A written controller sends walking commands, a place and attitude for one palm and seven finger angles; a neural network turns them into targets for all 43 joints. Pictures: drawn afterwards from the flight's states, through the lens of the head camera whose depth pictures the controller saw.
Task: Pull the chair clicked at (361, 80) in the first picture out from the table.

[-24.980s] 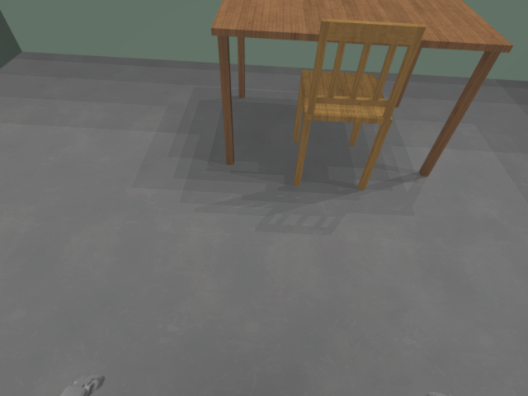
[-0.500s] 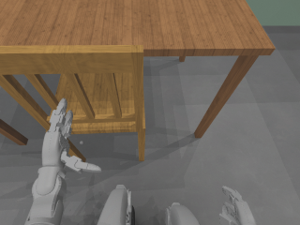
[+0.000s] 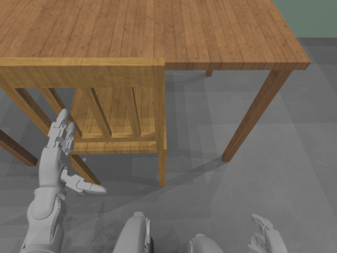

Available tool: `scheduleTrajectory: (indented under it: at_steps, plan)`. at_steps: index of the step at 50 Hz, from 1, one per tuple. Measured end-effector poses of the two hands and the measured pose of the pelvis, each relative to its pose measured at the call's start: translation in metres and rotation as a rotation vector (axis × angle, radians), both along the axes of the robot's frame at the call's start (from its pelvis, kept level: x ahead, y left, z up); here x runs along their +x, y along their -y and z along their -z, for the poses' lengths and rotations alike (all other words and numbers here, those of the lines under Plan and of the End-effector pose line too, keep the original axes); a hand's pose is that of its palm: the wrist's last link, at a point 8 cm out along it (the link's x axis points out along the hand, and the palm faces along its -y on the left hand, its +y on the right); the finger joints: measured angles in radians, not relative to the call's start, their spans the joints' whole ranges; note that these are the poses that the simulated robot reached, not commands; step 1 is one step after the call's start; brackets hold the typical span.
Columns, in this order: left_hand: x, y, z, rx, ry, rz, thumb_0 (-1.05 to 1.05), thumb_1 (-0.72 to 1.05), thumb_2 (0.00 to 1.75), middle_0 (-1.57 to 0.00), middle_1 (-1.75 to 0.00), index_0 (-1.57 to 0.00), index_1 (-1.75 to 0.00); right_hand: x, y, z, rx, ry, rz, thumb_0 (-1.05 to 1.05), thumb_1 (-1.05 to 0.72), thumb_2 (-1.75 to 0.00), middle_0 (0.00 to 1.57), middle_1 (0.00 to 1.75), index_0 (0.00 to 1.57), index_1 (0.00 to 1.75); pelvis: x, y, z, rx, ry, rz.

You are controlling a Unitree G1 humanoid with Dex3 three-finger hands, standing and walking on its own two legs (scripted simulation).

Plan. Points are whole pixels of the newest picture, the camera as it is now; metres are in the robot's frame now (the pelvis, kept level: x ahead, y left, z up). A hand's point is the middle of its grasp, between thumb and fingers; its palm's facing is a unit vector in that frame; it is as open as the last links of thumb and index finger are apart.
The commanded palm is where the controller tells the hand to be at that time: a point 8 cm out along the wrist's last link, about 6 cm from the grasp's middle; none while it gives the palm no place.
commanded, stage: aim the fingers beside a spindle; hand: left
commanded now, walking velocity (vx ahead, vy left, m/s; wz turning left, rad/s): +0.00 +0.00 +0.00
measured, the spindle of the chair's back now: (98, 114) +0.46 +0.22 +0.00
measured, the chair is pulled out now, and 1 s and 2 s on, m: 0.00 0.00 0.00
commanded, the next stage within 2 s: push the fingers through the gap in 0.90 s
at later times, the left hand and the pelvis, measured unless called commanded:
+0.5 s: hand (102, 168) +0.30 +0.18 +0.01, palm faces +0.02 -1.00 +0.01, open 17.0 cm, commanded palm +0.30 +0.24 +0.03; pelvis +0.00 +0.01 +0.00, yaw -1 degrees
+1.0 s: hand (85, 153) +0.32 +0.21 +0.04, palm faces +0.13 -0.99 -0.08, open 16.9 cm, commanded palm +0.30 +0.25 +0.02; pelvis +0.00 +0.01 +0.00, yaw +0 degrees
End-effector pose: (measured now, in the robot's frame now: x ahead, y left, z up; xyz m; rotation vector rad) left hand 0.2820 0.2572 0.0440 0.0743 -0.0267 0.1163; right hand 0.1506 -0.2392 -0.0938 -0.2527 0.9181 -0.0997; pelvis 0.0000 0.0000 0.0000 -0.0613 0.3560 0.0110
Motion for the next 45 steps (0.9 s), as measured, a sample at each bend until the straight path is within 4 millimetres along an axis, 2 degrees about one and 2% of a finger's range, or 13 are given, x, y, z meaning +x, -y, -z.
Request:
scheduleTrajectory:
  at_steps: [4, 6, 10, 14, 18, 22, 24, 27, 31, 35, 39, 41, 45]
  plan:
    - [-0.006, 0.011, 0.036, -0.082, -0.142, 0.045, -0.01, -0.50, 0.30, -0.05, -0.08, -0.05, -0.08, 0.000, 0.002, 0.000, -0.012, 0.006, 0.009, 0.01, -0.90, -0.90, 0.20, 0.30, 0.20, 0.30, 0.001, -0.001, 0.002, -0.003, -0.006, -0.001]
    - [-0.010, 0.021, 0.042, -0.099, -0.147, 0.069, -0.01, -0.50, 0.30, -0.05, -0.08, -0.05, -0.08, 0.000, 0.004, -0.001, -0.028, 0.011, 0.016, 0.01, -0.90, -0.90, 0.20, 0.30, 0.21, 0.30, 0.000, -0.002, 0.003, -0.005, -0.006, 0.001]
    - [-0.012, 0.028, 0.014, -0.049, -0.001, 0.069, -0.01, -0.50, 0.30, -0.06, -0.08, -0.06, -0.08, 0.000, 0.004, -0.004, -0.049, 0.015, 0.015, 0.01, -0.90, -0.90, 0.20, 0.30, 0.20, 0.30, 0.000, -0.003, 0.003, -0.005, 0.000, 0.005]
    - [-0.001, 0.008, -0.011, 0.026, 0.103, 0.015, -0.01, -0.50, 0.30, -0.06, -0.08, -0.06, -0.08, 0.000, 0.000, -0.001, -0.032, 0.005, -0.002, 0.01, -0.90, -0.90, 0.20, 0.30, 0.20, 0.30, -0.001, -0.003, 0.003, -0.006, -0.002, 0.001]
    - [0.011, -0.007, 0.013, -0.020, -0.031, -0.003, -0.01, -0.50, 0.30, -0.06, -0.08, -0.06, -0.08, -0.001, -0.003, 0.004, -0.008, -0.007, -0.003, 0.01, -0.90, -0.90, 0.20, 0.30, 0.20, 0.30, -0.003, -0.003, 0.004, -0.007, -0.009, -0.003]
    - [0.005, 0.010, 0.044, -0.093, -0.167, 0.061, -0.01, -0.50, 0.30, -0.05, -0.08, -0.05, -0.08, -0.003, -0.004, 0.003, -0.016, -0.006, 0.014, 0.01, -0.90, -0.90, 0.20, 0.30, 0.21, 0.30, -0.001, -0.006, 0.005, -0.010, -0.016, 0.000]
    - [0.001, 0.023, 0.042, -0.099, -0.143, 0.092, -0.01, -0.50, 0.30, -0.05, -0.08, -0.05, -0.08, -0.004, -0.003, 0.001, -0.030, -0.004, 0.020, 0.01, -0.90, -0.90, 0.20, 0.30, 0.21, 0.30, 0.000, -0.008, 0.004, -0.011, -0.015, 0.003]
    - [0.000, 0.031, 0.017, -0.066, -0.019, 0.090, -0.01, -0.50, 0.30, -0.06, -0.08, -0.06, -0.08, -0.005, -0.004, -0.002, -0.043, -0.005, 0.019, 0.01, -0.90, -0.90, 0.20, 0.30, 0.20, 0.30, 0.001, -0.009, 0.001, -0.008, -0.010, 0.009]
    - [0.008, 0.009, -0.009, 0.015, 0.091, 0.016, -0.01, -0.50, 0.30, -0.06, -0.08, -0.06, -0.08, -0.005, -0.006, -0.001, -0.030, -0.018, 0.005, 0.01, -0.90, -0.90, 0.20, 0.30, 0.20, 0.30, 0.001, -0.008, 0.000, -0.006, -0.009, 0.007]
    - [0.014, -0.010, 0.013, -0.014, -0.036, -0.022, -0.01, -0.50, 0.30, -0.06, -0.08, -0.06, -0.08, -0.004, -0.008, 0.002, -0.005, -0.027, 0.004, 0.01, -0.90, -0.90, 0.20, 0.30, 0.20, 0.30, 0.001, -0.008, 0.002, -0.007, -0.012, 0.001]
    - [0.001, 0.007, 0.042, -0.089, -0.168, 0.049, -0.01, -0.50, 0.30, -0.05, -0.08, -0.05, -0.08, -0.002, -0.007, 0.000, -0.015, -0.016, 0.012, 0.01, -0.90, -0.90, 0.20, 0.30, 0.21, 0.30, 0.001, -0.010, 0.002, -0.011, -0.013, -0.003]
    - [-0.004, 0.022, 0.041, -0.101, -0.149, 0.085, -0.01, -0.50, 0.30, -0.05, -0.08, -0.05, -0.08, -0.001, -0.006, -0.002, -0.031, -0.008, 0.014, 0.01, -0.90, -0.90, 0.20, 0.30, 0.21, 0.30, 0.002, -0.010, 0.001, -0.012, -0.010, -0.001]
    - [-0.003, 0.029, 0.010, -0.051, 0.021, 0.078, -0.01, -0.50, 0.30, -0.06, -0.08, -0.06, -0.08, 0.002, -0.006, -0.005, -0.052, 0.001, 0.003, 0.01, -0.90, -0.90, 0.20, 0.30, 0.20, 0.30, 0.001, -0.010, 0.001, -0.010, -0.006, 0.003]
